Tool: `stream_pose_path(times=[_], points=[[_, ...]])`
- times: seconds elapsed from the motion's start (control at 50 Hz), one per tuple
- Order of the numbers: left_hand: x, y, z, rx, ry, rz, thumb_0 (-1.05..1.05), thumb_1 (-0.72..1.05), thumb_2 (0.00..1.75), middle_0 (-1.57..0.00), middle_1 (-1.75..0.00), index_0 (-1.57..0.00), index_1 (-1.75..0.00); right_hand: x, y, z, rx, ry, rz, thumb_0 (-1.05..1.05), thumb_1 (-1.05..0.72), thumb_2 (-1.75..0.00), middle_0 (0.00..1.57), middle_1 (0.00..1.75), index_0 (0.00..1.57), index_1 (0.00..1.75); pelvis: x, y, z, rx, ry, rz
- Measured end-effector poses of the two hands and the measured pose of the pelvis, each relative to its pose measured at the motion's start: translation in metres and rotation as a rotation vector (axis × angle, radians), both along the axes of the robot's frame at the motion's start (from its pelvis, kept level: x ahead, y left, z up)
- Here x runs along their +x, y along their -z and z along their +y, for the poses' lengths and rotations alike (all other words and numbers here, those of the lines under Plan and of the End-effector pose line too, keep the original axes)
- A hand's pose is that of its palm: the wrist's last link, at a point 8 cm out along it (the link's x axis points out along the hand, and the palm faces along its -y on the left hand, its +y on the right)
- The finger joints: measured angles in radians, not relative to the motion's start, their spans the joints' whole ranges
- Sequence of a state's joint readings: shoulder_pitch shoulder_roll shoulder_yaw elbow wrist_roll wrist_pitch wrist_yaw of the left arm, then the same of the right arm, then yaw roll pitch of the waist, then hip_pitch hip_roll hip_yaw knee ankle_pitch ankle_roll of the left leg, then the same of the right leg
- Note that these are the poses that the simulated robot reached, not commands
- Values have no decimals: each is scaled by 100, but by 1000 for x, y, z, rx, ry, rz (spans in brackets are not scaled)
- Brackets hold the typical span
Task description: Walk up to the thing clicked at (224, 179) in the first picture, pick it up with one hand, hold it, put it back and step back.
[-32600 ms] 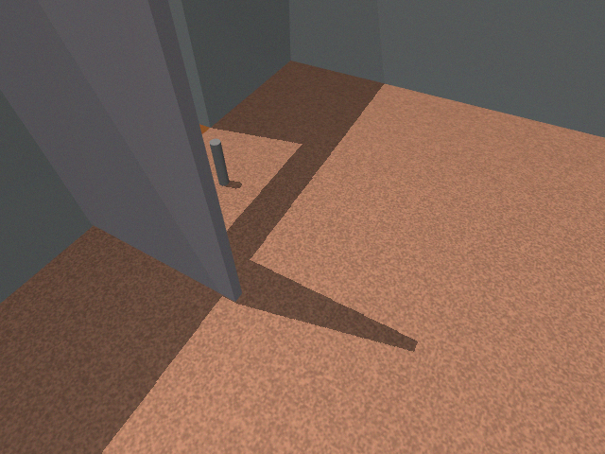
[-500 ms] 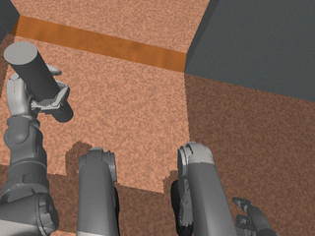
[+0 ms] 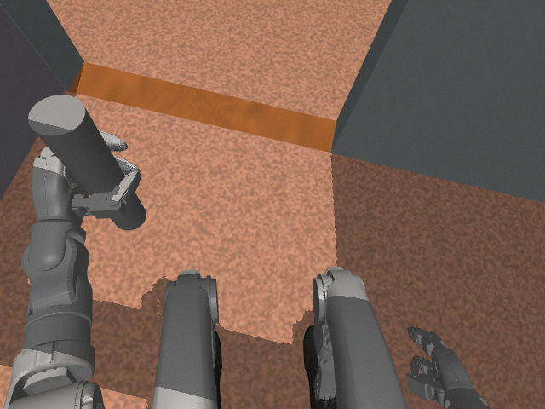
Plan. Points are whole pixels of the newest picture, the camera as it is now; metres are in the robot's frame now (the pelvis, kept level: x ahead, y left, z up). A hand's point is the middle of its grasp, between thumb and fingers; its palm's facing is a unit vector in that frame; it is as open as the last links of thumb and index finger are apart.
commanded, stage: lift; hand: left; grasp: from the side
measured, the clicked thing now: (103, 178) +0.42 +0.24 +0.00
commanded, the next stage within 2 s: hold in 1.46 s
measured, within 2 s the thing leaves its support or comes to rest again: neither
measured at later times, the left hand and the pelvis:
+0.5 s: hand (28, 122) +0.38 +0.22 +0.18, palm faces +0.14 -0.99 -0.04, open 7.0 cm; pelvis +0.04 +0.00 +0.15, yaw +3 degrees
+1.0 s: hand out of the picture +0.37 +0.21 +0.26, palm faces +0.12 -0.99 -0.02, open 7.0 cm; pelvis +0.05 +0.01 +0.23, yaw +3 degrees
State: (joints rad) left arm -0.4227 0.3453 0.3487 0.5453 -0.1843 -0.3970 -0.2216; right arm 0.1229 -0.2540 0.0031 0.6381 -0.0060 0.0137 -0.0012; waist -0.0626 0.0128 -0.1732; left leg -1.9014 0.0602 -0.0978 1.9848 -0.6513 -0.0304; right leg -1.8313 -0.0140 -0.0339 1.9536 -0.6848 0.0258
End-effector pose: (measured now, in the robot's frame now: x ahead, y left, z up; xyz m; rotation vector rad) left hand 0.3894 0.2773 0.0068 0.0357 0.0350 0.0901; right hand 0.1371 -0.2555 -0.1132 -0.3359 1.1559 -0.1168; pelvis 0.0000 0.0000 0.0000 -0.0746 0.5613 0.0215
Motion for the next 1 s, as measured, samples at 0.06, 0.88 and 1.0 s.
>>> stream_pose_path(times=[0.06, 0.88, 1.0], points=[[-5, -21, -2, 10, -1, 3, 3, -1, 110, -95, -106, -88, -106, 11, -17, 2, 4, 2, -27, 0, -90, -89, 21, 29, 21, 30, 3, -16, 0, 0, -3, -7], [-41, -244, -18, -14, -27, 18, 3, 0, 110, -95, -106, -88, -106, 47, -229, 25, 52, -1, -197, 1, -90, -89, 21, 29, 21, 30, 47, -212, 7, 36, -47, -289], [-43, -258, -21, -22, -34, 10, 3, 0, 110, -95, -106, -88, -106, 47, -241, 26, 58, -2, -204, 1, -90, -89, 21, 29, 21, 30, 49, -225, 6, 42, -47, -320]])
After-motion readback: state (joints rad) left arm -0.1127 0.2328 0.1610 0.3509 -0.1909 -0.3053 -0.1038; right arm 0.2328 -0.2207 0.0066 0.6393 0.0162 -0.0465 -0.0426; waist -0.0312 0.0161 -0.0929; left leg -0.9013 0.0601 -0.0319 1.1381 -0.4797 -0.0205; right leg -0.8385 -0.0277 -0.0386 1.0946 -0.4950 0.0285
